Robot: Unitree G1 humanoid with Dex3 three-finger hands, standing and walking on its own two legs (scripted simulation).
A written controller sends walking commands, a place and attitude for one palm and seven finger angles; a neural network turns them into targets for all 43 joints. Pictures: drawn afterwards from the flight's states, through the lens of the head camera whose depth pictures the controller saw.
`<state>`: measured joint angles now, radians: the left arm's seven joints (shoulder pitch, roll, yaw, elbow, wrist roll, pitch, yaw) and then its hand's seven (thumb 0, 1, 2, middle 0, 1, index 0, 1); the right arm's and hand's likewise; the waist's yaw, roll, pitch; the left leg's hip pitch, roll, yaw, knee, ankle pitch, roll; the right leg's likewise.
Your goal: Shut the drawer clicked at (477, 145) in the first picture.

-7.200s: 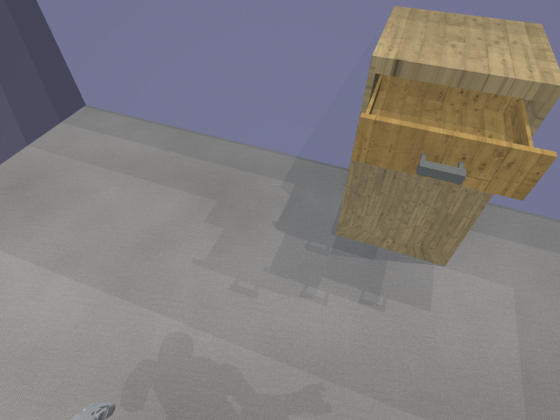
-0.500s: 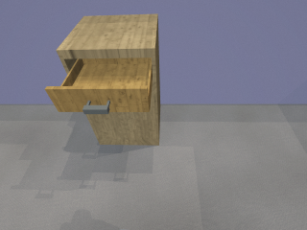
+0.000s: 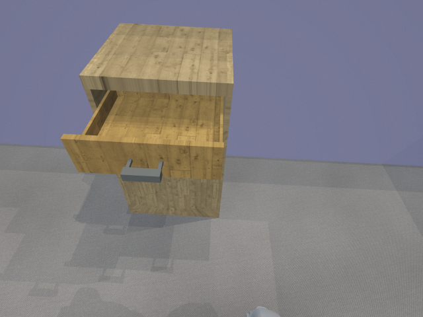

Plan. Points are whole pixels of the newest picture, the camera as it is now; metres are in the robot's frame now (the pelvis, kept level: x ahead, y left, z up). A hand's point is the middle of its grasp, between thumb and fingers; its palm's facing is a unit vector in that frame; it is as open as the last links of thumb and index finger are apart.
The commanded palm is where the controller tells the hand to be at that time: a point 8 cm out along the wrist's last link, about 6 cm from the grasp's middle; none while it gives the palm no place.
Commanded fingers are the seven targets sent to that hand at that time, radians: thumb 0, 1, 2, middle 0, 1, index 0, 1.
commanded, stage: take the last steps up to it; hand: left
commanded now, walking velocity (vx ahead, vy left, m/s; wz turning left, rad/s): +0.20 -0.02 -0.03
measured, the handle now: (143, 168) +0.50 +0.22 -0.07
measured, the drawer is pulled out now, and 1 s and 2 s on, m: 0.23 0.23 0.23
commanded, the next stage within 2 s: come to a stop and stand still in 0.10 s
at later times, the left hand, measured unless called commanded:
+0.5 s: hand (144, 309) +0.18 +0.16 -0.17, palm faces +0.04 -0.97 -0.23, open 7.2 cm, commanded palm none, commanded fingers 0.00 0.90 0.90 -0.20 -0.30 -0.20 -0.30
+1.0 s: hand out of the picture +0.07 +0.15 -0.17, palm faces +0.00 -0.98 -0.22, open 7.3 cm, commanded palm none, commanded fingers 0.00 0.90 0.90 -0.20 -0.30 -0.20 -0.30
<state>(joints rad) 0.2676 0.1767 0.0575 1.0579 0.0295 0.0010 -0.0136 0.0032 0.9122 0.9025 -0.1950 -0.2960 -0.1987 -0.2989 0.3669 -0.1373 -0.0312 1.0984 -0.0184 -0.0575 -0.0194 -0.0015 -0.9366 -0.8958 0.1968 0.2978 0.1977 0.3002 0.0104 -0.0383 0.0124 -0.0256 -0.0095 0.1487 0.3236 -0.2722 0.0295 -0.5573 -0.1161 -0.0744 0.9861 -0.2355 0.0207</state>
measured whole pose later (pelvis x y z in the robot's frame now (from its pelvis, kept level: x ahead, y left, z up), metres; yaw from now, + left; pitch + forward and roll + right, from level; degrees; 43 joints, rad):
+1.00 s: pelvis +0.07 -0.03 +0.00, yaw -1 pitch -2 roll +0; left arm 0.29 0.15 0.01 1.13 0.02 0.01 0.02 0.00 0.91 0.90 -0.20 -0.30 -0.20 -0.30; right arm 0.20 -0.18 -0.05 1.09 -0.01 0.02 -0.03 0.00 -0.93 -0.90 0.20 0.30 0.20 0.30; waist -0.01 0.03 0.02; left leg -0.26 0.05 0.06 0.45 -0.16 -0.02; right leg -0.14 -0.01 -0.04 0.48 -0.30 -0.01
